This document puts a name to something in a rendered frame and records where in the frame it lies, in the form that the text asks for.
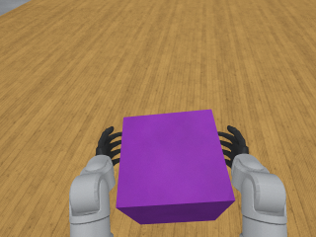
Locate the robot right hand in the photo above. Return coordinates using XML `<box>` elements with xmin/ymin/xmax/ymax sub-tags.
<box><xmin>217</xmin><ymin>125</ymin><xmax>249</xmax><ymax>169</ymax></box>

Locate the left robot forearm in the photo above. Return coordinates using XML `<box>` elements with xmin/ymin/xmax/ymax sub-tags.
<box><xmin>69</xmin><ymin>154</ymin><xmax>116</xmax><ymax>237</ymax></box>

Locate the right robot forearm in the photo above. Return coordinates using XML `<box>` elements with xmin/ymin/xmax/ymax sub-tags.
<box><xmin>231</xmin><ymin>153</ymin><xmax>287</xmax><ymax>237</ymax></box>

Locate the robot left hand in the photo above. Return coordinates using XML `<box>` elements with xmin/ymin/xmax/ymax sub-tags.
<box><xmin>95</xmin><ymin>126</ymin><xmax>122</xmax><ymax>166</ymax></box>

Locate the carton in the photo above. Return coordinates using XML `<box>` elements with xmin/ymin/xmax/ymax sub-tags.
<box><xmin>116</xmin><ymin>109</ymin><xmax>236</xmax><ymax>225</ymax></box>

